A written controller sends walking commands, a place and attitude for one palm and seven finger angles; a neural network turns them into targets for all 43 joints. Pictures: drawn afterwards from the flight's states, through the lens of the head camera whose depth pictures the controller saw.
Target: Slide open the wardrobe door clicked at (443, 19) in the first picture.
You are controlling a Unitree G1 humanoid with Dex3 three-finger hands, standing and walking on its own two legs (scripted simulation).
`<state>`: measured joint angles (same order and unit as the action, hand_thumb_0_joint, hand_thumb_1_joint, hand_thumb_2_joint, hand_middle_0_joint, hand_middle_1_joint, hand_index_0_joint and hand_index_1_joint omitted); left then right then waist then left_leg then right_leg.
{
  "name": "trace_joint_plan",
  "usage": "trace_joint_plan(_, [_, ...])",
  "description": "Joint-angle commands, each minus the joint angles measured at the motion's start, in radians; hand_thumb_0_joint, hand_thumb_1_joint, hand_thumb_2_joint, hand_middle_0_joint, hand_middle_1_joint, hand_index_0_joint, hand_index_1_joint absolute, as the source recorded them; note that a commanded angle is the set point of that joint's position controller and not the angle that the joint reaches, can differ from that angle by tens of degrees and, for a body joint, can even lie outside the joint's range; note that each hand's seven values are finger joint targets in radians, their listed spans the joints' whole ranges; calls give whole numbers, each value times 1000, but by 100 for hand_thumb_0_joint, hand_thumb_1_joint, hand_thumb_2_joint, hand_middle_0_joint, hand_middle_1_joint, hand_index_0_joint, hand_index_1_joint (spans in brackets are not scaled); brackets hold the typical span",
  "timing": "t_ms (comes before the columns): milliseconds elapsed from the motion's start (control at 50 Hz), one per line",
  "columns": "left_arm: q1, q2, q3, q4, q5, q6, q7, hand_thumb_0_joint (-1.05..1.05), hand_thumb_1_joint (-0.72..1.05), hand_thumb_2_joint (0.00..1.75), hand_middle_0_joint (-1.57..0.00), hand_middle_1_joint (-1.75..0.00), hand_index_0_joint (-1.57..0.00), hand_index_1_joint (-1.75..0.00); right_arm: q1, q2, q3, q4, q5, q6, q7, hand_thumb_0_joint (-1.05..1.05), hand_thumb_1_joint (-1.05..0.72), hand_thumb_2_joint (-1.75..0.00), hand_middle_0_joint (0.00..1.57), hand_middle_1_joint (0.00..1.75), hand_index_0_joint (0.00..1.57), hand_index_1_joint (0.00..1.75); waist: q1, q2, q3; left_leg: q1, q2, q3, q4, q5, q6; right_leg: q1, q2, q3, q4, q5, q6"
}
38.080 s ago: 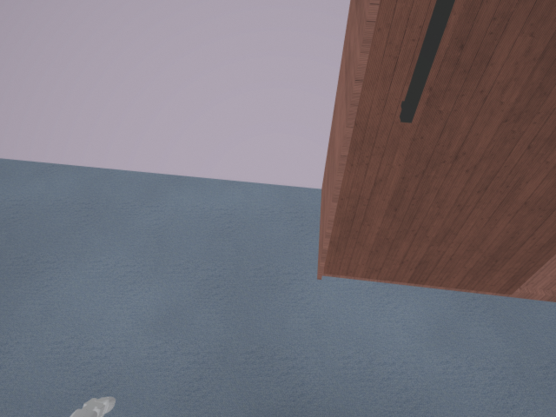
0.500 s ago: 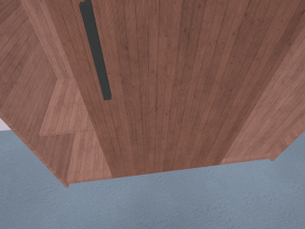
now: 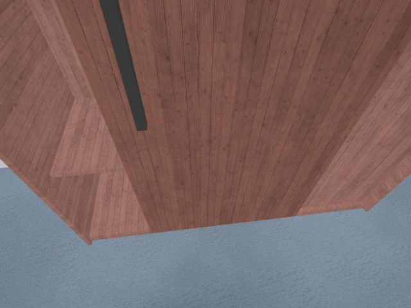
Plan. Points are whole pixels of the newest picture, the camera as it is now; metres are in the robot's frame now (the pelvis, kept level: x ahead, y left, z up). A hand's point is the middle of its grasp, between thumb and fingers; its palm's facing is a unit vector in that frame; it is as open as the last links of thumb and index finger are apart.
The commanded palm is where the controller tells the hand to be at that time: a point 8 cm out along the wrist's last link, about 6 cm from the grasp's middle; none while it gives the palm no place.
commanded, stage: look to check the result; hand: left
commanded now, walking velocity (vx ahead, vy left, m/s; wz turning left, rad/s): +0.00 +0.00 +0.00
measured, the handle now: (129, 69) +0.52 +0.19 +0.19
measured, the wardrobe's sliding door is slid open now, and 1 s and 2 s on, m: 0.30 0.30 0.30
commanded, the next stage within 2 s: walk to a spot facing it in 0.24 s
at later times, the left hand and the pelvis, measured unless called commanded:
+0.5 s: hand out of the picture +0.02 +0.18 -0.18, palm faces +0.01 -0.98 -0.20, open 7.4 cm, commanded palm none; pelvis +0.00 +0.00 +0.00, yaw -2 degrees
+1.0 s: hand out of the picture +0.06 +0.15 -0.17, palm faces -0.07 -0.97 -0.24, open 7.4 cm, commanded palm none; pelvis -0.02 -0.03 +0.00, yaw -5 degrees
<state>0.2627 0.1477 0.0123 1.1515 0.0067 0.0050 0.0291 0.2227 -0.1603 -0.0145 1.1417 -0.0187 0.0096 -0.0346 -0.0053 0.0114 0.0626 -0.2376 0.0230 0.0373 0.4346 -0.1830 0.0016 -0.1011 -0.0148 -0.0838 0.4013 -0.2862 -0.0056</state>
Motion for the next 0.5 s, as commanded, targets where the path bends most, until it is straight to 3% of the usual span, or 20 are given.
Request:
trace_joint_plan(0, [53, 118, 20, -30, 4, -17, 5, 0, 90, 90, -20, -30, -20, -30, 48, -108, -16, -37, 2, -13, -9, 0, -90, -90, 20, 30, 20, 30, 0, -14, -17, 74, 87, -83, -53, 151, 31, -84, -93, 81, -90, 123, -23])
trace_joint_plan(340, [35, 133, 22, -35, 3, -22, 4, 0, 90, 90, -20, -30, -20, -30, 24, -120, -18, -36, 0, -16, -9, 0, -90, -90, 20, 30, 20, 30, 0, -7, -16, 83, 88, -77, -55, 170, 27, -67, -102, 84, -103, 173, -23])
trace_joint_plan(380, [42, 117, 24, -40, 4, -13, 4, 0, 90, 90, -20, -30, -20, -30, 40, -101, -20, -35, -1, -10, -13, 0, -90, -90, 20, 30, 20, 30, -2, -13, -15, 92, 97, -57, -31, 173, 23, -83, -100, 100, -89, 212, -23])
trace_joint_plan(480, [15, 153, 59, -93, 11, 14, -5, 0, 90, 90, -20, -30, -20, -30, 46, -140, -49, -73, -5, 11, -22, 0, -90, -90, 20, 30, 20, 30, -10, -19, -9, 55, 127, -17, 34, 104, 24, -144, -86, 139, -5, 236, -40])
